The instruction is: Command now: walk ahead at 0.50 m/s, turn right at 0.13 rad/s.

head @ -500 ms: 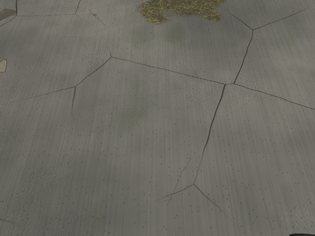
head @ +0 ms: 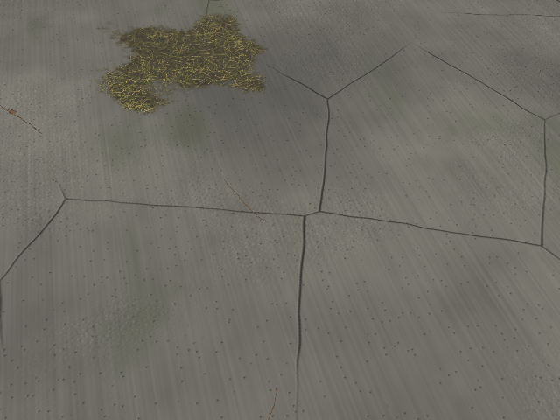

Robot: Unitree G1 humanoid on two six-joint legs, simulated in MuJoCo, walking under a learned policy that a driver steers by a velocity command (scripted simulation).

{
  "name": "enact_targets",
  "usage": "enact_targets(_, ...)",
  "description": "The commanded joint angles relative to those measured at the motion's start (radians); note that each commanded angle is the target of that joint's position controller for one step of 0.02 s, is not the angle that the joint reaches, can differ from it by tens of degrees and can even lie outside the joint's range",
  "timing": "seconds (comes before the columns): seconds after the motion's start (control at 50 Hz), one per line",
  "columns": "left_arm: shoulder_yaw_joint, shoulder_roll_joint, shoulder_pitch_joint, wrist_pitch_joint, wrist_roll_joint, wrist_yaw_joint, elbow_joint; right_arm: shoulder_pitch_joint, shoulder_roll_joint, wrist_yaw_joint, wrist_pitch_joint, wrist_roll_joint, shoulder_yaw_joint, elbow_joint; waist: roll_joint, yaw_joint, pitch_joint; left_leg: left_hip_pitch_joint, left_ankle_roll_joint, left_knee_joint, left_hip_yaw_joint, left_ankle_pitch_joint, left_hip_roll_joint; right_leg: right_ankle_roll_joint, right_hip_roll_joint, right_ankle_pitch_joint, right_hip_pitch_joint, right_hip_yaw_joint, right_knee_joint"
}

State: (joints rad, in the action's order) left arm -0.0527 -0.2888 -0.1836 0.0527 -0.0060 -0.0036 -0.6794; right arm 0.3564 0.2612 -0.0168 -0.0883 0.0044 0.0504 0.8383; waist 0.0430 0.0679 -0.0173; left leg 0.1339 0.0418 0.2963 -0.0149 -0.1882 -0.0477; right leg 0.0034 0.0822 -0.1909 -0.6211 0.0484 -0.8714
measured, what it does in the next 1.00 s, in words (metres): walks ahead, turning left: right foot, then left foot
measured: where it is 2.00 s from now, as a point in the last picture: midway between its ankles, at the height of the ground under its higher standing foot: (172, 227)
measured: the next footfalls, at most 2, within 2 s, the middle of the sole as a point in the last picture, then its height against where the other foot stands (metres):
right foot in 0.22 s outside the picture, level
left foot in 0.76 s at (225, 391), level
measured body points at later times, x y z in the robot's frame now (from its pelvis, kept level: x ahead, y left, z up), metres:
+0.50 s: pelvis +0.27 -0.06 +0.00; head +0.29 -0.07 +0.45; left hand +0.31 +0.22 -0.11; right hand +0.42 -0.33 -0.11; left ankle +0.38 +0.12 -0.67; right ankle +0.24 -0.15 -0.75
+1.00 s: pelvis +0.55 +0.03 +0.00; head +0.58 +0.05 +0.45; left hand +0.63 +0.34 -0.10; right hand +0.72 -0.21 -0.11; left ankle +0.52 +0.10 -0.75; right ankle +0.69 -0.12 -0.68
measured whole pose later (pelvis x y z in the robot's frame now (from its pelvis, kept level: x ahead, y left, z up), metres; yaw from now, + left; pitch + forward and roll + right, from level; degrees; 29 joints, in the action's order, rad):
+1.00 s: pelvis +0.55 +0.03 +0.00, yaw +20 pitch +2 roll +0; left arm -0.05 -0.30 -0.12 0.10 0.01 0.00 -0.72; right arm 0.31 0.28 -0.01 -0.04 0.01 0.07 0.72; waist 0.02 0.04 -0.04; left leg 0.21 0.10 0.36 0.08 -0.17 -0.12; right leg -0.05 0.10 -0.23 -0.64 0.08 -0.93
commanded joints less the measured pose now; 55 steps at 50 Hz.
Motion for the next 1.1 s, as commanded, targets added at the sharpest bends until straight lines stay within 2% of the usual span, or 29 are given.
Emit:
enact_targets(0.02, 0.004, -0.023, 0.086, 0.022, -0.001, -0.009, 0.08, -0.055, 0.184, 0.007, -0.011, 0.012, 0.04, -0.063, -0.12, -0.008, -0.009, 0.015, 0.164, -0.153, 0.151, 0.178, 0.236, -0.013, 0.002, 0.154, 0.024, -0.018, 0.179)
enact_targets(0.08, 0.003, -0.033, 0.166, 0.027, -0.011, -0.02, 0.101, 0.006, 0.195, 0.007, 0.0, 0.019, 0.04, -0.031, -0.12, 0.021, -0.023, -0.02, 0.152, -0.137, 0.137, 0.184, 0.254, -0.011, -0.022, 0.211, 0.064, -0.033, 0.274)
enact_targets(0.14, -0.003, -0.052, 0.203, 0.032, -0.014, -0.032, 0.121, 0.029, 0.209, 0.01, 0.017, 0.024, 0.043, -0.007, -0.129, 0.011, -0.036, -0.099, 0.132, -0.093, 0.15, 0.228, 0.294, 0.023, -0.035, 0.143, 0.077, -0.034, 0.338)
enact_targets(0.18, -0.019, -0.083, 0.122, 0.035, -0.009, -0.032, 0.102, 0.009, 0.225, 0.015, 0.028, 0.026, 0.046, -0.003, -0.132, -0.054, 0.007, -0.118, 0.104, 0.014, 0.122, 0.416, 0.286, 0.057, -0.066, 0.113, 0.219, -0.064, 0.394)
enact_targets(0.2, -0.041, -0.123, -0.003, 0.033, -0.003, -0.025, 0.062, 0.01, 0.208, 0.017, 0.03, 0.025, 0.039, -0.003, -0.112, -0.114, 0.088, -0.085, 0.08, 0.166, 0.078, 0.537, 0.24, 0.085, -0.085, 0.118, 0.406, -0.081, 0.413)
enact_targets(0.22, -0.063, -0.184, -0.179, 0.03, 0.006, -0.015, 0.027, -0.001, 0.164, 0.019, 0.027, 0.005, 0.019, -0.025, -0.051, -0.19, 0.224, 0.074, 0.041, 0.426, 0.035, 0.401, 0.193, 0.143, 0.043, 0.138, 0.685, 0.053, 0.375)
enact_targets(0.24, -0.083, -0.284, -0.256, 0.02, 0.015, -0.011, 0.012, 0.092, 0.06, 0.017, 0.007, -0.005, -0.015, -0.056, 0.204, -0.159, 0.342, 0.466, -0.033, 0.801, -0.017, -0.116, 0.028, 0.293, 0.283, -0.021, 1.005, 0.497, 0.448)
enact_targets(0.26, -0.062, -0.204, -0.277, 0.017, 0.0, -0.014, 0.006, 0.064, 0.127, 0.012, -0.012, 0.009, -0.001, -0.042, 0.19, -0.185, 0.371, 0.593, -0.03, 0.945, 0.109, -0.38, 0.034, 0.319, 0.306, -0.145, 1.004, 0.675, 0.548)
enact_targets(0.28, -0.044, -0.166, -0.206, 0.019, -0.003, -0.015, 0.008, -0.008, 0.184, 0.005, -0.022, 0.032, 0.017, -0.067, 0.132, -0.172, 0.218, 0.67, -0.019, 0.983, 0.109, -0.318, 0.09, 0.28, 0.275, -0.149, 0.891, 0.538, 0.564)
enact_targets(0.3, -0.035, -0.136, -0.146, 0.02, 0.001, -0.015, 0.016, -0.059, 0.176, 0.004, -0.023, 0.034, 0.014, -0.072, 0.07, -0.149, 0.14, 0.649, -0.015, 0.949, 0.089, -0.232, 0.133, 0.251, 0.232, -0.086, 0.764, 0.404, 0.582)
enact_targets(0.32, -0.027, -0.109, -0.093, 0.023, 0.008, -0.018, 0.016, -0.083, 0.164, 0.005, -0.017, 0.023, 0.016, -0.072, 0.035, -0.122, 0.077, 0.618, -0.021, 0.892, 0.081, -0.17, 0.159, 0.235, 0.196, -0.015, 0.649, 0.32, 0.619)
enact_targets(0.34, -0.02, -0.083, -0.058, 0.031, 0.016, -0.02, 0.015, -0.071, 0.155, 0.006, -0.004, 0.018, 0.02, -0.064, 0.05, -0.089, 0.054, 0.558, -0.025, 0.853, 0.093, -0.124, 0.185, 0.22, 0.168, 0.051, 0.569, 0.253, 0.652)
enact_targets(0.38, -0.025, -0.084, -0.038, 0.049, 0.016, -0.022, -0.002, -0.038, 0.112, 0.008, 0.023, 0.021, 0.014, -0.049, 0.057, -0.059, 0.04, 0.494, -0.041, 0.826, 0.1, -0.074, 0.186, 0.223, 0.158, 0.128, 0.48, 0.164, 0.708)
enact_targets(0.46, -0.036, -0.107, -0.059, 0.064, 0.025, -0.009, -0.048, -0.114, 0.096, 0.011, 0.038, 0.016, 0.016, -0.076, 0.014, -0.065, -0.006, 0.567, -0.062, 0.678, 0.14, 0.108, 0.17, 0.212, 0.153, 0.238, 0.483, 0.019, 0.75)
enact_targets(0.56, -0.041, -0.137, -0.096, 0.057, 0.015, 0.007, -0.089, -0.266, 0.063, -0.016, 0.028, 0.012, 0.001, -0.126, -0.007, -0.122, -0.051, 0.522, -0.042, 0.412, 0.06, 0.311, 0.145, 0.168, 0.141, 0.259, 0.523, -0.123, 0.772)
enact_targets(0.64, -0.05, -0.157, -0.154, 0.028, -0.002, 0.012, -0.132, -0.358, 0.065, -0.039, 0.03, 0.014, -0.002, -0.188, -0.013, -0.148, -0.078, 0.583, -0.004, 0.322, 0.022, 0.217, 0.13, 0.15, 0.189, 0.35, 0.692, -0.161, 0.706)
enact_targets(0.7, -0.06, -0.191, -0.136, 0.001, -0.007, 0.026, -0.132, -0.323, 0.099, -0.053, 0.034, 0.013, 0.016, -0.214, 0.032, -0.101, -0.019, 0.472, 0.046, 0.312, -0.062, 0.057, 0.061, 0.115, 0.198, 0.768, 0.759, -0.205, 0.54)
enact_targets(0.72, -0.063, -0.202, -0.128, -0.009, -0.007, 0.032, -0.128, -0.242, 0.127, -0.052, 0.038, 0.013, 0.033, -0.202, 0.048, -0.053, 0.037, 0.359, 0.069, 0.314, -0.089, 0.016, 0.02, 0.1, 0.188, 0.916, 0.752, -0.222, 0.412)
enact_targets(0.74, -0.06, -0.2, -0.114, -0.016, -0.008, 0.039, -0.121, -0.091, 0.175, -0.043, 0.039, 0.016, 0.062, -0.167, 0.03, 0.031, 0.117, 0.14, 0.105, 0.258, -0.091, 0.059, -0.02, 0.07, 0.152, 0.923, 0.674, -0.249, 0.21)
enact_targets(0.76, -0.045, -0.171, -0.131, -0.009, 0.008, 0.044, -0.1, 0.07, 0.261, -0.022, 0.049, 0.018, 0.096, -0.137, -0.077, 0.093, 0.22, -0.176, 0.169, 0.235, 0.118, 0.079, 0.097, 0.029, 0.108, 0.63, 0.43, -0.252, -0.094)
enact_targets(0.78, 0.005, -0.017, -0.239, 0.024, 0.037, 0.019, -0.054, 0.046, 0.349, -0.016, 0.044, 0.027, 0.106, -0.144, -0.314, -0.03, 0.313, -0.518, 0.37, 0.15, 0.688, -0.068, 0.348, -0.036, -0.115, -0.346, -0.033, -0.153, -0.436)
enact_targets(0.8, -0.009, -0.105, -0.127, 0.065, -0.001, 0.002, -0.05, 0.085, 0.261, -0.015, 0.037, 0.021, 0.082, -0.162, -0.196, 0.054, 0.398, -0.568, 0.377, 0.029, 0.831, -0.164, 0.377, -0.018, -0.111, -0.393, -0.147, 0.05, -0.527)
enact_targets(0.82, -0.02, -0.146, -0.028, 0.087, -0.035, -0.007, -0.015, 0.048, 0.217, -0.013, 0.029, 0.012, 0.07, -0.158, -0.156, 0.064, 0.251, -0.467, 0.324, 0.01, 0.677, -0.094, 0.345, 0.005, -0.061, -0.3, -0.215, 0.053, -0.501)
enact_targets(0.84, -0.015, -0.131, -0.006, 0.098, -0.025, -0.003, -0.009, -0.014, 0.197, -0.011, 0.025, 0.013, 0.064, -0.167, -0.069, 0.021, 0.167, -0.319, 0.29, 0.008, 0.563, -0.001, 0.302, 0.014, -0.018, -0.216, -0.183, 0.047, -0.413)
enact_targets(0.86, -0.021, -0.134, 0.001, 0.097, 0.001, 0.004, -0.016, -0.079, 0.167, -0.008, 0.026, 0.011, 0.055, -0.183, -0.042, -0.019, 0.103, -0.179, 0.269, -0.007, 0.475, 0.11, 0.266, 0.004, 0.008, -0.176, -0.121, 0.039, -0.325)
enact_targets(0.88, -0.028, -0.14, -0.018, 0.086, 0.011, 0.005, -0.018, -0.115, 0.147, -0.004, 0.026, -0.002, 0.047, -0.202, -0.066, -0.055, 0.086, -0.084, 0.266, -0.03, 0.429, 0.195, 0.242, -0.005, 0.025, -0.147, -0.048, 0.046, -0.287)
enact_targets(0.94, -0.024, -0.105, -0.037, 0.054, 0.022, 0.007, -0.012, -0.128, 0.162, 0.007, 0.023, 0.003, 0.052, -0.209, -0.075, -0.089, 0.055, 0.062, 0.273, -0.072, 0.348, 0.304, 0.209, -0.052, 0.023, -0.104, 0.014, 0.016, -0.16)
enact_targets(1.04, 0.0, -0.053, 0.151, 0.053, 0.019, 0.0, 0.038, -0.064, 0.198, 0.031, 0.035, 0.015, 0.065, -0.185, -0.109, -0.02, 0.016, 0.166, 0.193, -0.06, 0.25, 0.197, 0.119, -0.082, -0.048, 0.238, 0.11, -0.009, 0.223)
enact_targets(1.1, -0.007, -0.078, 0.217, 0.062, 0.001, -0.011, 0.061, -0.01, 0.199, 0.033, 0.043, 0.022, 0.066, -0.163, -0.125, 0.004, 0.016, 0.121, 0.172, -0.02, 0.317, 0.108, 0.144, -0.072, -0.076, 0.28, 0.151, 0.014, 0.324)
